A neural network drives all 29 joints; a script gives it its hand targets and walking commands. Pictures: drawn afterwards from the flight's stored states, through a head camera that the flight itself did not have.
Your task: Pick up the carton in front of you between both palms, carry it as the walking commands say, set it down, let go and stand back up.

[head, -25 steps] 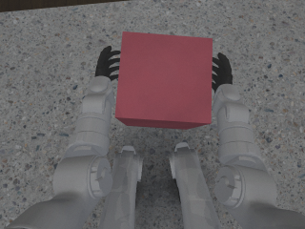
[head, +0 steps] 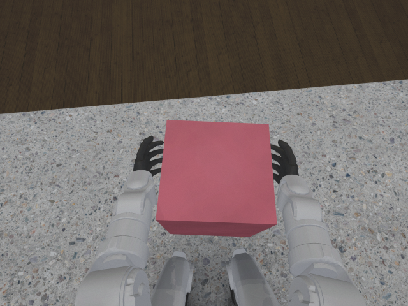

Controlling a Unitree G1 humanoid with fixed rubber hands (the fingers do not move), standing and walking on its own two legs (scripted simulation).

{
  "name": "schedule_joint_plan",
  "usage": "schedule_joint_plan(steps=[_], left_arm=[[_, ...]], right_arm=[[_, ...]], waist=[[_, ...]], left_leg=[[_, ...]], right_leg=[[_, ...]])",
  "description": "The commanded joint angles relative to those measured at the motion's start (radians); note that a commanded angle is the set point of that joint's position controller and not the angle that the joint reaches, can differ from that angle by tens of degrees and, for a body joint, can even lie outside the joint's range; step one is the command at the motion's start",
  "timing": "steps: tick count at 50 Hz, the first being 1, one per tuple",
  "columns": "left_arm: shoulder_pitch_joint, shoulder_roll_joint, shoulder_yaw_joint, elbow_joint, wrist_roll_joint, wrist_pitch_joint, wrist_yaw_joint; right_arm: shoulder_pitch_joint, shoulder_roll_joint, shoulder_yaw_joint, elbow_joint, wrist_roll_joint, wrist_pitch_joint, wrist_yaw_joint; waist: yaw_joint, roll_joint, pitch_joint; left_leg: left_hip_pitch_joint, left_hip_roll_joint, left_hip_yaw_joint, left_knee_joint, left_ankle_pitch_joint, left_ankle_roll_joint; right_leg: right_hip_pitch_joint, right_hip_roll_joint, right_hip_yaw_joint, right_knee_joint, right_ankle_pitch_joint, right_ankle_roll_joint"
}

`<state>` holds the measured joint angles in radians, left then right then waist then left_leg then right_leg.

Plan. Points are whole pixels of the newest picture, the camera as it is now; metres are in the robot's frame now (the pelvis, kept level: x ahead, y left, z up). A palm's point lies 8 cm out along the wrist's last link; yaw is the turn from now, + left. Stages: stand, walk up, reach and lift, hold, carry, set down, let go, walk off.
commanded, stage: reach and lift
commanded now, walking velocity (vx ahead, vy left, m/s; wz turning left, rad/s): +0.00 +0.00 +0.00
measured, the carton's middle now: (213, 185) +0.37 -0.01 -0.11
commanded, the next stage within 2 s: hold in 1.66 s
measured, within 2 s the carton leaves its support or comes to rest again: neither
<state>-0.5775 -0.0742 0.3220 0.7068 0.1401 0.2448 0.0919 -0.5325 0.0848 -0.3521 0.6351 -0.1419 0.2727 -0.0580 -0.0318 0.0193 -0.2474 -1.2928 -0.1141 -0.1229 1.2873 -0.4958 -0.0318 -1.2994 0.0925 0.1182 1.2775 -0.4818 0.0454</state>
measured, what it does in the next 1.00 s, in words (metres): rises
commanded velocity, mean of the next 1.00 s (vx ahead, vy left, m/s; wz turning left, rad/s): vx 0.00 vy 0.00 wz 0.00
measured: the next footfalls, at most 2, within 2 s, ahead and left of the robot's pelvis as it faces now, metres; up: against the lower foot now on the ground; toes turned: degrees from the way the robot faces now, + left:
none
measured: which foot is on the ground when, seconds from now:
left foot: down 0.00-1.00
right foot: down 0.00-1.00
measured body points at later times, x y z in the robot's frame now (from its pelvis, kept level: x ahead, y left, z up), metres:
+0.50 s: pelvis +0.05 +0.00 +0.12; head +0.05 +0.00 +0.57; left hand +0.36 +0.14 +0.10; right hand +0.35 -0.16 +0.10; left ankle +0.05 +0.13 -0.61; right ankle +0.05 -0.13 -0.61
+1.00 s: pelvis +0.03 -0.01 +0.13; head +0.00 -0.01 +0.58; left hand +0.34 +0.15 +0.15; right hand +0.34 -0.16 +0.15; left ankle +0.05 +0.13 -0.61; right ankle +0.06 -0.13 -0.61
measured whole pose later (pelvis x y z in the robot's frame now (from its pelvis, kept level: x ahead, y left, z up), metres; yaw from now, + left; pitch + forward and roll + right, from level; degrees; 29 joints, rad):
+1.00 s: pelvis +0.03 -0.01 +0.13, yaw +0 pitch -3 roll +0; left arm -0.34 -0.16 0.32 0.42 0.30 0.60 0.00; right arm -0.33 0.17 -0.31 0.40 -0.30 0.62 0.01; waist -0.01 0.00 -0.01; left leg -0.19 -0.05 -0.15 0.48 -0.23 -0.01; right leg -0.20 0.05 0.14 0.48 -0.22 0.01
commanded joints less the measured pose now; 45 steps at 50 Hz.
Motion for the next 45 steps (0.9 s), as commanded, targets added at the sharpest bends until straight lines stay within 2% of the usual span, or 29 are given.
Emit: schedule_joint_plan(steps=[1, 8, 14, 20, 27, 29, 33, 38, 45], left_arm=[[-0.467, -1.064, -0.533, 0.009, -0.092, -0.011, -0.239], [-0.342, -1.062, -0.563, -0.026, -0.082, -0.013, -0.240], [-0.248, -1.065, -0.607, -0.080, -0.087, 0.020, -0.251], [-0.170, -1.076, -0.651, -0.153, -0.104, 0.097, -0.271], [-0.112, -1.077, -0.686, -0.265, -0.128, 0.231, -0.298], [-0.109, -1.064, -0.680, -0.293, -0.125, 0.269, -0.303], [-0.115, -1.039, -0.624, -0.290, -0.102, 0.326, -0.316], [-0.208, -1.039, -0.548, -0.248, -0.071, 0.342, -0.339], [-0.319, -1.068, -0.568, -0.267, -0.084, 0.332, -0.353]], right_arm=[[-0.508, 1.015, 0.567, 0.005, 0.097, -0.019, 0.227], [-0.382, 1.011, 0.597, -0.019, 0.088, -0.023, 0.230], [-0.286, 1.014, 0.636, -0.061, 0.092, 0.006, 0.238], [-0.215, 1.027, 0.682, -0.125, 0.107, 0.079, 0.253], [-0.162, 1.031, 0.717, -0.231, 0.127, 0.211, 0.275], [-0.153, 1.022, 0.709, -0.251, 0.123, 0.248, 0.280], [-0.155, 1.012, 0.656, -0.239, 0.100, 0.303, 0.289], [-0.244, 1.018, 0.579, -0.196, 0.064, 0.319, 0.304], [-0.351, 1.057, 0.605, -0.213, 0.080, 0.312, 0.312]], waist=[[-0.006, -0.004, -0.562], [0.001, -0.009, -0.470], [0.009, -0.011, -0.389], [0.015, -0.015, -0.299], [0.022, -0.014, -0.149], [0.024, -0.011, -0.095], [0.027, -0.011, 0.032], [0.023, -0.020, 0.088], [0.027, -0.021, -0.004]], left_leg=[[0.407, -0.046, 0.073, -0.243, 0.245, 0.015], [0.589, -0.024, 0.043, -0.400, 0.331, 0.020], [0.762, -0.009, 0.030, -0.534, 0.433, 0.020], [0.928, 0.004, 0.023, -0.665, 0.519, 0.018], [1.088, 0.023, 0.024, -0.817, 0.554, 0.012], [1.115, 0.024, 0.026, -0.851, 0.535, 0.011], [1.116, 0.025, 0.035, -0.903, 0.406, 0.017], [1.096, 0.029, 0.045, -0.910, 0.275, 0.026], [1.112, 0.029, 0.053, -0.896, 0.272, 0.028]], right_leg=[[0.477, 0.054, -0.089, -0.222, 0.271, -0.023], [0.663, 0.037, -0.060, -0.375, 0.356, -0.030], [0.826, 0.025, -0.040, -0.508, 0.455, -0.032], [0.987, 0.013, -0.032, -0.641, 0.537, -0.032], [1.146, 0.003, -0.034, -0.792, 0.554, -0.027], [1.169, 0.002, -0.035, -0.828, 0.533, -0.028], [1.171, -0.004, -0.038, -0.882, 0.416, -0.035], [1.154, -0.010, -0.046, -0.889, 0.289, -0.044], [1.191, -0.014, -0.050, -0.875, 0.285, -0.040]])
